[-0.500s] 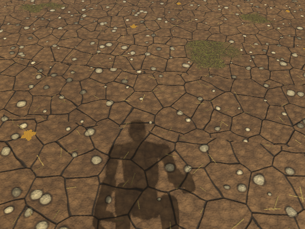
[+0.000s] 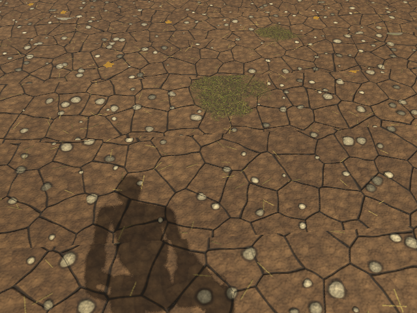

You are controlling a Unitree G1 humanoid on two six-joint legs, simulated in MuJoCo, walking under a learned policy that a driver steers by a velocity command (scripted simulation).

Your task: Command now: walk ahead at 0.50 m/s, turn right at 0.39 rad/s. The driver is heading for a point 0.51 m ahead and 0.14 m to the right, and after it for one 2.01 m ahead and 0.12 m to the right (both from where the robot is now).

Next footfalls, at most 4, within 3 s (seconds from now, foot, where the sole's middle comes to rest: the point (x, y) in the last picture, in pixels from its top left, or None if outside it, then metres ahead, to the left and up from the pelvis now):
0.40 right None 0.39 -0.20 -0.94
0.70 left None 0.55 0.02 -0.94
1.16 left None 0.55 0.04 -0.94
1.60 right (263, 312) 0.57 -0.19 -0.94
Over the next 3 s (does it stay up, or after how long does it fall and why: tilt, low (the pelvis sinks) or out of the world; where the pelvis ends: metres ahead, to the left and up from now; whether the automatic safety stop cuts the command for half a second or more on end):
stays up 0.54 -0.10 -0.16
